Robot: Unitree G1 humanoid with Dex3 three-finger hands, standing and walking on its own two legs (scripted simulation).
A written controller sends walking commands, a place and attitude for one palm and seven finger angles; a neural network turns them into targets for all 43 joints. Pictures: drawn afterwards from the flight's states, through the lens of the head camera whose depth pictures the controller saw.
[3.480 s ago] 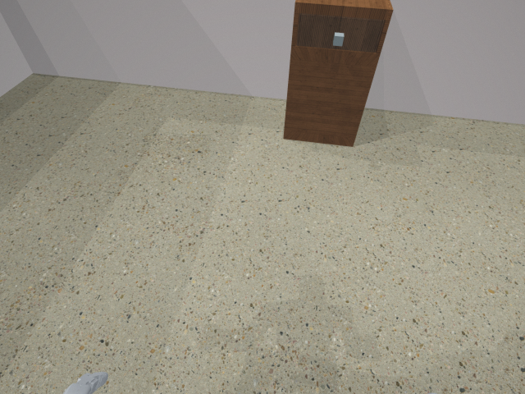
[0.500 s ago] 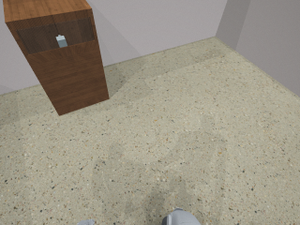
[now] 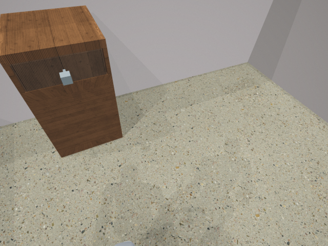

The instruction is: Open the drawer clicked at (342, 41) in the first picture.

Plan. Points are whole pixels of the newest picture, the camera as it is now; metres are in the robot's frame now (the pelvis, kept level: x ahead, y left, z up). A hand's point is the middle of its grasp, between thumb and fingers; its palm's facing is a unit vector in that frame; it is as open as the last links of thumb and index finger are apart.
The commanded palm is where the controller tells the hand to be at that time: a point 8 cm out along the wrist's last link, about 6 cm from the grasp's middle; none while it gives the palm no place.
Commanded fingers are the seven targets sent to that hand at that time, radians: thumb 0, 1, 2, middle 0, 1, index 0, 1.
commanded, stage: walk to a spot facing it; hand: left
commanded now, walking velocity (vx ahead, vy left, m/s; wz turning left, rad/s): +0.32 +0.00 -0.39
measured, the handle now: (65, 75) +0.79 +0.53 -0.10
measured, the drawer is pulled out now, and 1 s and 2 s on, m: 0.00 0.00 0.00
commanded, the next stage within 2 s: turn to face it in 0.26 s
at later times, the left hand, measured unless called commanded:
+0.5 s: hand (136, 187) +0.32 +0.12 -0.15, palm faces -0.22 -0.94 -0.28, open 7.4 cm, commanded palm none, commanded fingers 0.00 0.90 0.90 -0.20 -0.30 -0.20 -0.30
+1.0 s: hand (119, 210) +0.25 +0.16 -0.18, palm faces +0.14 -0.97 -0.20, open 7.4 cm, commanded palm none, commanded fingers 0.00 0.90 0.90 -0.20 -0.30 -0.20 -0.30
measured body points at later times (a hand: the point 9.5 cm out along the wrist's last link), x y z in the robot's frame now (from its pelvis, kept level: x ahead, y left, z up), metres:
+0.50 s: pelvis +0.17 -0.05 -0.01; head +0.19 -0.10 +0.44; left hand +0.33 +0.16 -0.13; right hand +0.07 -0.25 -0.18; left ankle +0.10 +0.12 -0.70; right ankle +0.24 -0.16 -0.73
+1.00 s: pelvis +0.18 -0.04 +0.00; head +0.21 -0.01 +0.45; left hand +0.24 +0.21 -0.16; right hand +0.28 -0.29 -0.13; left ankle +0.19 +0.06 -0.72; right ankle +0.23 -0.16 -0.70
